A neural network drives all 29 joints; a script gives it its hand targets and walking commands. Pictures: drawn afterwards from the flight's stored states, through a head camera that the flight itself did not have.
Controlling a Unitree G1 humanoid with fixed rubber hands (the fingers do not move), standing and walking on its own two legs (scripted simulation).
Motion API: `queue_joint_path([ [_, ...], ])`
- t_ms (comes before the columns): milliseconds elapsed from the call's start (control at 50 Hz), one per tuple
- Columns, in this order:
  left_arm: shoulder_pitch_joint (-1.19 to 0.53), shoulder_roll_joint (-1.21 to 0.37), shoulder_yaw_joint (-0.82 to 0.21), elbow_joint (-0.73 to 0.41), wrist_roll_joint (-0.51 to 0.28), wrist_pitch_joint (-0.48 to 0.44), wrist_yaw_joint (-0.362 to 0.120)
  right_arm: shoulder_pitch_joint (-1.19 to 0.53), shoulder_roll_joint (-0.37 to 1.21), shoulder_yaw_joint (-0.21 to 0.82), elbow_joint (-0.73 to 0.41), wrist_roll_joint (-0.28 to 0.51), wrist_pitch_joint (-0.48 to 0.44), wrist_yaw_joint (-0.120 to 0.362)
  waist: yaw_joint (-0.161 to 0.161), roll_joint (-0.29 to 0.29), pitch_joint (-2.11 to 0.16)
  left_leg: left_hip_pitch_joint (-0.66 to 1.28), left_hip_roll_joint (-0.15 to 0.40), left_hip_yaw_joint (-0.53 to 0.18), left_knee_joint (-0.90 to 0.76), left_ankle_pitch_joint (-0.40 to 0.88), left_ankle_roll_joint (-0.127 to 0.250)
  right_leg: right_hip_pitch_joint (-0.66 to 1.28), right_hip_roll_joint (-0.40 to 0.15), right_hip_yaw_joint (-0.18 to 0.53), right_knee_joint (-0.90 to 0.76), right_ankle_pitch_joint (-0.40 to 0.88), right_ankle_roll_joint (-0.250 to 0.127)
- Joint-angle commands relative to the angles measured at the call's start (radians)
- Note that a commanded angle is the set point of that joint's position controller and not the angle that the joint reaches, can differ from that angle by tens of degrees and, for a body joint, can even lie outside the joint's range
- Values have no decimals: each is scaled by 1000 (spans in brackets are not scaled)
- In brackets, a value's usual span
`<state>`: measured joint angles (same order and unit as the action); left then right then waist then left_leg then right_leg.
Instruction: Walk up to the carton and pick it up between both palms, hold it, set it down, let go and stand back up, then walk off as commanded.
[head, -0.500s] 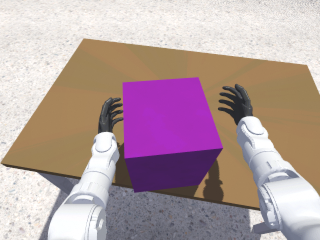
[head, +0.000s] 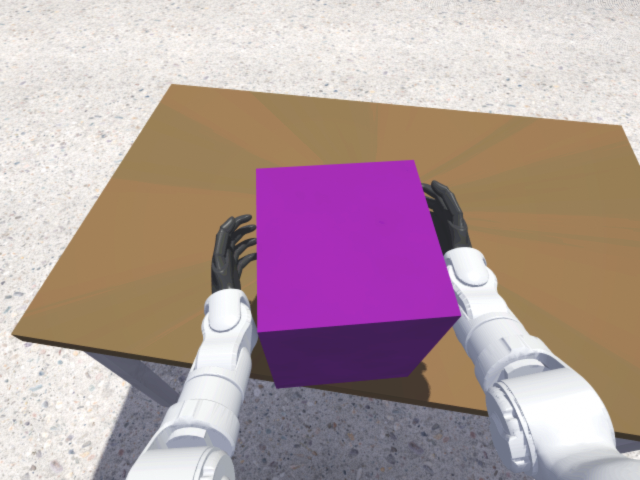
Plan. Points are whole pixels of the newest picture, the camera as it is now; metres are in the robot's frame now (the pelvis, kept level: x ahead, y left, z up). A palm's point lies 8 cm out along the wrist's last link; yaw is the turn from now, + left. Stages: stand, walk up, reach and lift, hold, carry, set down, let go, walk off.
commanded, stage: reach and lift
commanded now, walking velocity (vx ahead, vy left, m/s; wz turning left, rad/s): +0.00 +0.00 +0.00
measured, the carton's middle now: (339, 283) +0.37 +0.03 -0.01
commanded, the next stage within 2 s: none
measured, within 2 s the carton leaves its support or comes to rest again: leaves its support in 1.30 s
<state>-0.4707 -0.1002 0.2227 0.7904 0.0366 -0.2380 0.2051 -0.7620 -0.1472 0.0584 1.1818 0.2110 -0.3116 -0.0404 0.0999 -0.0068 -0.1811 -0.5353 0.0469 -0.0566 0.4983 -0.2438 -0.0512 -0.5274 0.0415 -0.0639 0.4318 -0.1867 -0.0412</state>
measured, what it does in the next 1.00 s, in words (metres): stands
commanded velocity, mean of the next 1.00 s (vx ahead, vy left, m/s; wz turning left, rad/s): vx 0.00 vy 0.00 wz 0.00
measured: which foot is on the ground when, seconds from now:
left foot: down 0.00-1.00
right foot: down 0.00-1.00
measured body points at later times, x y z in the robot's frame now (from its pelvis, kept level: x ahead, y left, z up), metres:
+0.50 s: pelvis -0.01 -0.01 +0.00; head +0.05 -0.01 +0.45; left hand +0.36 +0.18 +0.02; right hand +0.43 -0.11 +0.04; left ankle -0.02 +0.15 -0.73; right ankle +0.00 -0.09 -0.73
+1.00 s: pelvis -0.01 -0.01 +0.00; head +0.05 -0.02 +0.45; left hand +0.35 +0.18 +0.03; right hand +0.42 -0.11 +0.05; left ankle -0.02 +0.15 -0.73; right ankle +0.00 -0.09 -0.73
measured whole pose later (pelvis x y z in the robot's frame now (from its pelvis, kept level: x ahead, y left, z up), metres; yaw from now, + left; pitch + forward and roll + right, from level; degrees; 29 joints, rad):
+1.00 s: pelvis -0.01 -0.01 +0.00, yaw +1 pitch +15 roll +0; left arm -0.54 -0.11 0.39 0.92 0.14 -0.33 0.13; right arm -0.76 -0.04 -0.22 1.20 -0.13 -0.35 -0.08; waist 0.10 -0.01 -0.17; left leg -0.49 0.04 -0.06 0.42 -0.20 -0.06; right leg -0.51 0.04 -0.06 0.42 -0.18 -0.05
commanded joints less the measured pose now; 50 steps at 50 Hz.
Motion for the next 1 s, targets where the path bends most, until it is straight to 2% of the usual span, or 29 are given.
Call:
queue_joint_path([
  [0,-451,-46,-20,-148,133,-33,-18,-453,83,-76,-136,-122,4,-14,41,-8,-473,196,-42,92,-2,477,-4,384,4,67,-21,328,26],
  [20,-457,-39,-5,-147,127,-42,-24,-456,105,-65,-183,-118,3,-15,61,-27,-495,174,-45,102,2,464,1,404,2,73,-18,320,33],
  [40,-488,-47,-6,-114,141,-37,-23,-477,98,-104,-124,-135,10,-8,47,-15,-472,154,-43,101,-10,421,0,382,1,69,-18,272,30],
  [60,-543,-22,24,-119,143,-38,-18,-506,96,-115,-128,-141,20,-3,72,-22,-478,126,-40,105,-20,370,9,377,2,66,-13,188,29],
  [100,-517,-38,18,-97,149,-33,-22,-460,120,-131,-98,-147,37,-3,53,-16,-429,145,-43,113,-22,350,8,351,-6,70,-27,165,30],
  [120,-553,-37,33,-76,153,-27,-19,-502,125,-130,-121,-154,39,5,73,-23,-428,127,-43,115,-33,309,20,347,-11,73,-31,108,31],
  [140,-525,-42,33,-68,161,-32,-25,-463,144,-150,-113,-187,40,-1,55,-41,-441,138,-47,125,-34,313,13,347,-10,65,-32,117,32],
  [160,-565,-44,37,-77,153,-37,-31,-492,159,-155,-123,-190,44,10,67,-42,-438,118,-43,123,-42,294,20,352,-16,71,-32,99,33],
  [180,-582,-57,31,-69,161,-37,-26,-496,164,-182,-104,-207,42,13,49,-21,-437,140,-42,114,-46,289,15,330,-9,57,-33,64,28],
  [240,-605,-117,34,-57,184,-36,-43,-525,266,-200,-164,-262,39,36,74,-37,-471,129,-46,131,-56,268,26,338,-15,55,-39,37,28],
  [260,-637,-144,30,-62,198,-38,-48,-525,302,-225,-154,-290,42,45,54,-32,-486,136,-47,130,-56,258,22,339,-15,50,-39,26,28],
  [300,-652,-281,-8,-31,228,-35,-86,-553,452,-210,-157,-341,31,81,69,-29,-488,145,-50,131,-51,297,22,353,-11,37,-33,65,25],
  [320,-637,-349,-42,-24,243,-47,-108,-520,537,-198,-169,-379,15,94,43,-15,-519,178,-53,127,-54,327,17,379,-10,29,-37,115,25],
  [340,-642,-459,-82,3,254,-53,-142,-536,648,-172,-174,-422,5,120,44,-25,-511,172,-57,124,-53,356,16,417,-10,23,-35,167,29],
  [380,-625,-520,-116,23,263,-75,-151,-506,692,-157,-131,-445,-23,136,37,2,-553,201,-50,110,-45,446,8,439,-6,24,-21,284,24],
  [400,-599,-529,-118,64,270,-82,-161,-471,722,-143,-117,-462,-30,133,33,-22,-556,181,-52,105,-49,449,13,477,-8,31,-20,341,29],
  [420,-588,-551,-149,43,272,-88,-159,-462,707,-157,-88,-476,-48,135,13,13,-567,208,-49,97,-51,485,3,460,0,14,-16,358,21],
  [440,-580,-539,-132,70,281,-91,-165,-438,718,-162,-63,-491,-51,126,18,13,-520,183,-53,101,-54,485,6,487,-7,25,-21,385,25],
  [480,-608,-537,-159,69,276,-106,-167,-436,725,-169,-56,-517,-58,123,-13,2,-526,170,-48,89,-66,465,7,488,-4,20,-18,390,25],
  [540,-593,-531,-146,84,285,-113,-175,-421,745,-155,-39,-529,-67,113,7,-1,-458,161,-51,98,-75,455,7,504,-9,28,-24,391,30],
  [600,-586,-556,-180,68,261,-119,-173,-412,748,-125,-37,-511,-81,102,-4,4,-454,196,-45,93,-80,484,3,484,-3,23,-31,392,27],
  [680,-589,-511,-136,110,279,-124,-188,-389,753,-130,-5,-532,-77,91,9,-33,-402,160,-49,108,-95,406,14,525,-22,32,-34,386,47],
  [700,-583,-511,-137,119,281,-118,-192,-384,751,-124,-1,-528,-78,92,18,-9,-389,142,-53,112,-101,397,8,531,-27,28,-27,380,46],
  [720,-582,-516,-154,105,272,-119,-193,-384,742,-129,2,-535,-78,89,-6,-15,-395,144,-50,102,-102,392,4,528,-25,19,-28,399,49],
  [760,-583,-522,-147,105,275,-123,-189,-402,751,-111,-27,-522,-86,92,21,-6,-411,164,-47,113,-100,411,10,512,-22,27,-35,372,48],
  [780,-580,-524,-162,100,272,-123,-188,-390,747,-120,-11,-525,-85,89,-4,-6,-412,159,-46,109,-96,412,6,517,-17,17,-35,378,42],
  [860,-593,-514,-147,117,269,-123,-196,-377,750,-132,-2,-553,-78,82,-10,-40,-377,163,-47,109,-108,373,14,511,-28,20,-46,349,54],
  [900,-587,-505,-124,123,281,-115,-199,-383,747,-128,-10,-551,-72,86,15,-47,-385,145,-48,115,-120,341,21,520,-34,27,-47,333,57],
  [980,-603,-512,-135,127,278,-119,-195,-384,766,-120,-23,-544,-79,84,10,-32,-414,131,-46,124,-104,345,17,523,-33,26,-40,328,54],
])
